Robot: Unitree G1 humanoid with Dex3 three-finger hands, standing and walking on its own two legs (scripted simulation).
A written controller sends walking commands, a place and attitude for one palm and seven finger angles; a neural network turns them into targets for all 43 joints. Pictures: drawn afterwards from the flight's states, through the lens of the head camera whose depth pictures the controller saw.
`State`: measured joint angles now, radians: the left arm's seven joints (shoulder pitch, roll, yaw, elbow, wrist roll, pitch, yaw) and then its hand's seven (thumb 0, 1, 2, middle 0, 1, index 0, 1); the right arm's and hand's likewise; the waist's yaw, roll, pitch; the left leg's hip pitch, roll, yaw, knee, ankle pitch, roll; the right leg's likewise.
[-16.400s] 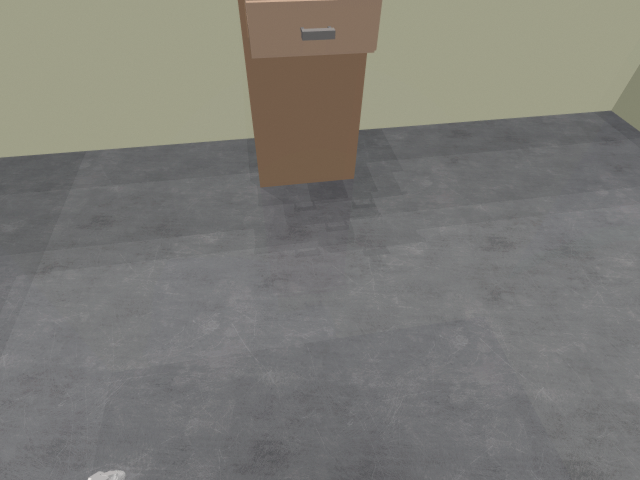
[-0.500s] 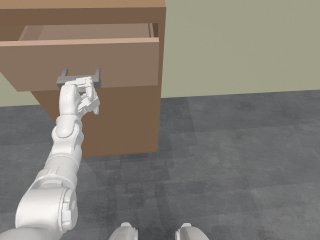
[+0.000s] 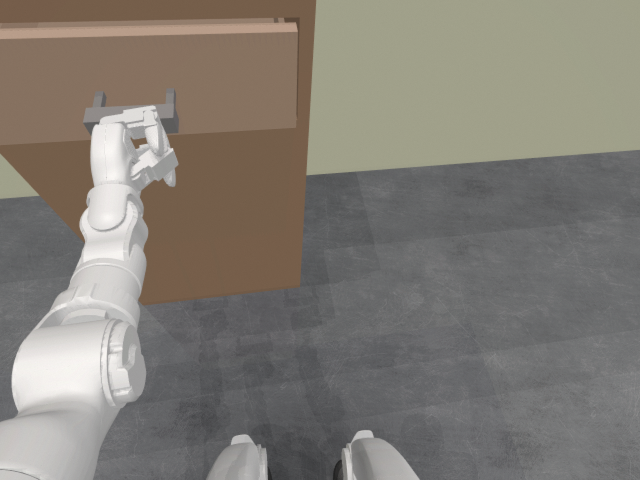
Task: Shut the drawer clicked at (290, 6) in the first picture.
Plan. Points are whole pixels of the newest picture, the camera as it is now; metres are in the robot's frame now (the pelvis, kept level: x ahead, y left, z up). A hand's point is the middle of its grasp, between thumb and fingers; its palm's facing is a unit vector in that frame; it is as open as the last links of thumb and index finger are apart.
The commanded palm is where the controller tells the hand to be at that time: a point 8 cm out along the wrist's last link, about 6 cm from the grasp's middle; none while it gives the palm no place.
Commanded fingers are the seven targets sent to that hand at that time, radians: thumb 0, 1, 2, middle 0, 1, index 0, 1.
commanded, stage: push the drawer shut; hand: left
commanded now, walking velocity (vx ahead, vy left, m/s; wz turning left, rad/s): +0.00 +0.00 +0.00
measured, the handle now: (134, 108) +0.58 +0.21 +0.08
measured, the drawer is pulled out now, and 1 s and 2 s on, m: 0.02 0.00 0.00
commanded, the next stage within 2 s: pull the fist back off the drawer in 0.42 s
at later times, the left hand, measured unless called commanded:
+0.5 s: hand (173, 139) +0.53 +0.15 +0.08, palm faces +0.11 -0.99 -0.03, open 3.0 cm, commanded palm +0.55 +0.19 +0.09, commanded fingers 0.00 0.90 0.90 -1.40 -1.60 -1.40 -1.60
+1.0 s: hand (176, 138) +0.52 +0.15 +0.09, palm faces +0.10 -1.00 -0.02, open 3.4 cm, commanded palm +0.48 +0.19 +0.09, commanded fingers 0.00 0.90 0.90 -1.40 -1.60 -1.40 -1.60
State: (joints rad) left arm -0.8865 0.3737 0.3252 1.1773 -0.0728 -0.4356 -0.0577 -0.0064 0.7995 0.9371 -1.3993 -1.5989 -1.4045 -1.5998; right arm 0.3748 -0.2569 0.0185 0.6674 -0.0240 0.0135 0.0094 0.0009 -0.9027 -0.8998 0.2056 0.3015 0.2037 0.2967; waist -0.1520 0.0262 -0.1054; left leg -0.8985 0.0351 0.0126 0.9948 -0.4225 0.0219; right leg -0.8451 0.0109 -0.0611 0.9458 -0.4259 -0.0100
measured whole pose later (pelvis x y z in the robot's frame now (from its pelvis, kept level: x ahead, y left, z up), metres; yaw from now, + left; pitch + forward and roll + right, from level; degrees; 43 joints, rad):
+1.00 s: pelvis +0.00 +0.00 +0.00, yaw -1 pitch +20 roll -3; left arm -0.94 0.42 0.35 1.20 -0.06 -0.41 -0.03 0.04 0.88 0.95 -1.40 -1.60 -1.40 -1.60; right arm 0.43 -0.27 0.03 0.65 -0.03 0.03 0.03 0.00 -0.90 -0.90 0.21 0.30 0.20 0.30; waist -0.19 0.04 -0.11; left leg -0.94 0.05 0.01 1.00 -0.41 0.02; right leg -0.88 0.03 -0.06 0.94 -0.41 -0.02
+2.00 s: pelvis +0.03 -0.01 +0.06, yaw +1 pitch +1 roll +0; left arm 0.02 0.28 0.13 0.10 -0.11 -0.09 0.03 0.02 0.89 0.90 -1.40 -1.60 -1.41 -1.60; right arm 0.19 -0.24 0.03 0.57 0.04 -0.01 -0.08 0.01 -0.90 -0.90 0.20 0.30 0.20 0.30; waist 0.02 0.05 -0.04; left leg -0.28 0.01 0.03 0.56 -0.30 0.01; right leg -0.24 0.00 -0.04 0.55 -0.32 -0.02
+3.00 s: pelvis +0.02 +0.00 +0.07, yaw +1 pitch -1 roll -1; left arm 0.56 0.33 0.34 -0.48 -0.06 -0.15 0.11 0.02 0.89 0.90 -1.40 -1.60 -1.41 -1.60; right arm 0.18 -0.23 0.01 0.57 -0.01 -0.03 -0.06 0.01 -0.90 -0.90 0.21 0.30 0.20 0.30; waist 0.02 0.07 0.01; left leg -0.19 0.02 0.03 0.45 -0.24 0.02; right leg -0.12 0.01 -0.04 0.36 -0.22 0.00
